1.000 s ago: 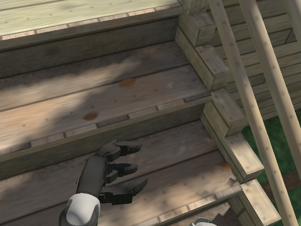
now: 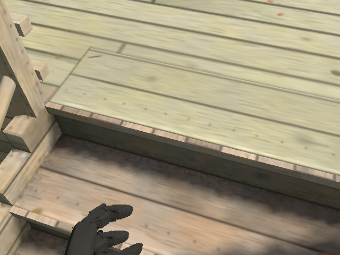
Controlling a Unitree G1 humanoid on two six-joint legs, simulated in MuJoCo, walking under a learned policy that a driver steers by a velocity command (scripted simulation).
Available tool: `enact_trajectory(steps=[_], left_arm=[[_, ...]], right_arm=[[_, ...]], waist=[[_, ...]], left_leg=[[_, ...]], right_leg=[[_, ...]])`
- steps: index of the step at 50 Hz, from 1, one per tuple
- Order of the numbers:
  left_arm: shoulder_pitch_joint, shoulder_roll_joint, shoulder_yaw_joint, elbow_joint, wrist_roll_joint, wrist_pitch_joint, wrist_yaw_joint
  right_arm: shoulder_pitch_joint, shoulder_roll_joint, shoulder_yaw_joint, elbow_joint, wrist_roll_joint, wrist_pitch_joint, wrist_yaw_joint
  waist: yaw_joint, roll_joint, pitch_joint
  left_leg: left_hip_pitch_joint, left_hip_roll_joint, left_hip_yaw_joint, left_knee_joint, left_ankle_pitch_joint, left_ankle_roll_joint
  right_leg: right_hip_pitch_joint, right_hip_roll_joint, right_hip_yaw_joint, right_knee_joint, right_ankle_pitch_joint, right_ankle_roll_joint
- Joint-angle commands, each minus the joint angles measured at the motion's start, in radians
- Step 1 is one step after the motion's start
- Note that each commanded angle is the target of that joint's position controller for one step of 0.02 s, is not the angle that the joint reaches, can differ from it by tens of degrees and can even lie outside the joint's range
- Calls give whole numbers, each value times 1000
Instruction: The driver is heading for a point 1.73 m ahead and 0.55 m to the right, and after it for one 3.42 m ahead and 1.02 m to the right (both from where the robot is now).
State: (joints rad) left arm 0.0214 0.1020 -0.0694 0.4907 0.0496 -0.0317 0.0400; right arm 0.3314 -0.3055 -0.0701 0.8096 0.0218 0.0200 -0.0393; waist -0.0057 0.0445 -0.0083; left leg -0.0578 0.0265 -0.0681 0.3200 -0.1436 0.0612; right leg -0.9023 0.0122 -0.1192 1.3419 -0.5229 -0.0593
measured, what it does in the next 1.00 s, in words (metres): climbs, turning right: left foot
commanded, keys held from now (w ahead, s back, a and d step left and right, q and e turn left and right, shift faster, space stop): e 0.96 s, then no key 0.04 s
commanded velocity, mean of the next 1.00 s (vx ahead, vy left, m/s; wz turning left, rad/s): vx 0.00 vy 0.00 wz -0.40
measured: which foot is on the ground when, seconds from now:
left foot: down 0.00-0.00, up 0.02-0.56, down 0.58-1.00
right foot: down 0.00-0.58, up 0.60-1.00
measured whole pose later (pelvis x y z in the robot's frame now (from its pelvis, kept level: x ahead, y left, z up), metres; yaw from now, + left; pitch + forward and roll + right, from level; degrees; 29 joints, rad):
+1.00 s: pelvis +0.10 +0.02 +0.13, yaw -30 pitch +2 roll +1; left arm 0.16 0.19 0.01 0.60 -0.03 0.05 0.01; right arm 0.20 -0.22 -0.02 0.59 -0.02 0.02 -0.06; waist -0.06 -0.01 0.01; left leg -0.32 0.08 0.21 0.63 -0.34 0.02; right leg -0.54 -0.07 -0.05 0.97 -0.36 0.08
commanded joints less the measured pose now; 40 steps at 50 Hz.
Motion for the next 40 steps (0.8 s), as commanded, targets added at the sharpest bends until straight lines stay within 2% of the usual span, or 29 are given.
enact_trajectory(steps=[1, 2, 3, 4, 5, 6, 7, 8, 10, 12, 14, 17, 19, 21, 22, 23, 24, 25, 26, 28, 29, 30, 31, 32, 34, 35, 37, 39, 40], left_arm=[[401, 296, 121, 108, 48, 18, -1], [273, 246, 109, 74, 53, 35, 14], [117, 198, 96, 38, -14, 40, 14], [45, 140, 92, 80, -58, 31, 0], [52, 116, 94, 122, -68, 25, -15], [75, 110, 100, 148, -53, 18, -22], [126, 96, 102, 177, -53, 18, -26], [166, 93, 99, 196, -41, 16, -25], [220, 108, 101, 197, -42, 18, -10], [227, 150, 105, 180, -22, 19, 9], [263, 177, 119, 173, -32, 40, 21], [267, 205, 136, 125, -28, 66, 26], [242, 221, 143, 72, -28, 93, 43], [282, 255, 158, 65, -50, 108, 69], [216, 249, 156, 24, -42, 97, 58], [173, 240, 154, 9, -24, 79, 48], [159, 234, 151, 12, -32, 78, 44], [160, 222, 147, 6, -43, 82, 38], [147, 194, 136, 3, -55, 90, 26], [172, 170, 131, 13, -51, 82, 7], [192, 131, 124, 23, -55, 71, -7], [188, 122, 120, 0, -69, 56, -7], [256, 208, 146, 46, -73, 49, -3], [235, 248, 155, 53, -82, 61, -7], [206, 214, 143, 56, -65, 84, -7], [156, 207, 134, 35, -62, 81, -11], [78, 171, 109, 1, -63, 71, -11], [61, 165, 98, -1, -74, 75, -4], [55, 150, 91, -2, -67, 78, -2]], right_arm=[[5, -47, -7, -62, -1, -60, 50], [121, -51, -14, 9, -13, -68, 86], [24, -51, -8, -51, -2, -57, 99], [-80, -11, 12, -119, -10, -50, 85], [-74, 13, 23, -137, -27, -49, 73], [-64, 21, 29, -143, -27, -53, 61], [-46, 50, 40, -144, -17, -58, 57], [-43, 71, 54, -157, -19, -62, 60], [-47, 105, 66, -185, -14, -72, 49], [-58, 89, 66, -202, -30, -71, 41], [-125, 101, 69, -257, -29, -62, 26], [-168, 63, 56, -278, -7, -37, 11], [-243, 119, 82, -317, -2, -13, -9], [-285, 127, 83, -326, 8, 0, -24], [-243, 101, 66, -276, 27, 4, -33], [-170, 63, 49, -234, 24, 3, -36], [-140, 56, 42, -229, 27, -4, -36], [-121, 50, 35, -226, 14, -9, -31], [-90, 73, 40, -207, 14, -20, -26], [-100, 62, 30, -192, 3, -30, -8], [-58, 8, 12, -183, -20, -23, -9], [-40, -58, -2, -208, -76, -13, -18], [-102, -6, 21, -276, -108, -23, -19], [-167, 39, 36, -305, -100, -32, -21], [-227, 48, 48, -323, -54, -21, -39], [-208, 42, 51, -322, -42, -22, -48], [-119, 22, 48, -300, -51, -1, -73], [-85, 20, 44, -307, -61, 9, -81], [-80, 4, 33, -304, -62, 5, -79]], waist=[[124, -520, -389], [57, -457, -407], [29, -281, -237], [-19, -105, -26], [-57, -16, 40], [-64, -2, 42], [-57, -30, 39], [-52, -65, 18], [-47, -84, -6], [-49, -103, -72], [-20, -180, -88], [18, -160, -91], [31, -178, -42], [65, -221, -21], [68, -237, -33], [58, -250, -57], [32, -234, -65], [28, -219, -52], [13, -208, -46], [13, -157, -46], [6, 15, -78], [15, 296, -100], [21, 213, -141], [37, 123, -80], [41, 49, -36], [23, 21, -14], [-15, 44, -4], [-30, 66, -17], [-35, 103, -25]], left_leg=[[-280, -78, -34, 805, 352, 19], [-347, -191, -194, 1359, -150, -57], [-468, -176, -194, 1578, -190, -74], [-548, -131, -131, 1537, -214, -73], [-590, -89, -77, 1479, -201, -67], [-594, -60, -49, 1450, -162, -59], [-609, -63, -3, 1495, -121, -55], [-653, -73, 5, 1551, -51, -42], [-712, -57, 7, 1507, 23, -45], [-704, -48, 9, 1454, 109, -64], [-741, -29, 13, 1371, 28, -106], [-802, -30, -21, 1286, -36, -179], [-775, -21, 29, 932, -296, -201], [-688, -48, 76, 706, -411, -225], [-557, -48, 92, 658, -372, -213], [-444, -46, 70, 663, -249, -202], [-396, -46, 50, 611, -230, -181], [-354, -50, 43, 533, -216, -154], [-337, -65, 72, 385, -211, -128], [-222, -51, 58, 145, -77, -104], [-61, 93, -81, 96, 43, -51], [-56, 347, -417, 6, 173, 132], [-133, 421, -541, -7, 136, 244], [-173, 363, -385, 37, 38, 227], [-199, 232, -230, 70, -98, 149], [-170, 193, -172, 74, -99, 136], [-118, 171, -109, 92, -95, 169], [-62, 201, -102, 71, -76, 192], [-45, 224, -105, 53, -94, 203]], right_leg=[[768, -214, 745, -801, 695, -274], [639, -303, 1079, -943, 494, -354], [456, -268, 958, -919, 270, -294], [291, -194, 700, -872, 168, -213], [246, -157, 556, -801, 97, -160], [237, -104, 463, -761, 72, -129], [264, -73, 431, -764, 74, -124], [316, -65, 432, -779, 119, -138], [400, -86, 441, -803, 243, -172], [460, -89, 436, -798, 353, -194], [542, -93, 480, -837, 311, -205], [612, -124, 613, -851, 160, -220], [605, -109, 611, -949, 37, -176], [600, -105, 630, -985, -51, -157], [547, -126, 596, -1011, 38, -167], [474, -150, 607, -986, 166, -189], [452, -154, 617, -970, 236, -190], [426, -150, 623, -953, 284, -182], [463, -120, 592, -904, 331, -169], [486, -47, 539, -787, 318, -122], [328, 35, 441, -551, 81, -59], [150, 164, 246, -243, -128, 22], [163, 102, 290, 83, -117, 99], [106, 56, 270, 205, -44, 139], [59, 22, 261, 357, 102, 169], [20, 20, 251, 285, 166, 177], [-29, 40, 203, 220, 257, 208], [-55, 23, 186, 106, 259, 234], [-51, -2, 171, 41, 234, 242]])
Keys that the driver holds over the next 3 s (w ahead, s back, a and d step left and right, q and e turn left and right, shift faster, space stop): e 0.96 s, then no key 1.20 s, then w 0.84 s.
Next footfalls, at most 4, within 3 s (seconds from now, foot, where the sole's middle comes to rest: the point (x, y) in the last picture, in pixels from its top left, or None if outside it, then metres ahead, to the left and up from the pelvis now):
0.58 left None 0.19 0.10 -0.63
1.06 right None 0.10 -0.11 -0.63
1.42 left None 0.22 0.09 -0.63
2.80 left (207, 225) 0.46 -0.08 -0.47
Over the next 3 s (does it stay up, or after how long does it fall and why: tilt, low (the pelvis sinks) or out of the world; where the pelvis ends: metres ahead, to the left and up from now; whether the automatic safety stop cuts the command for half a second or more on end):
stays up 0.37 -0.11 0.28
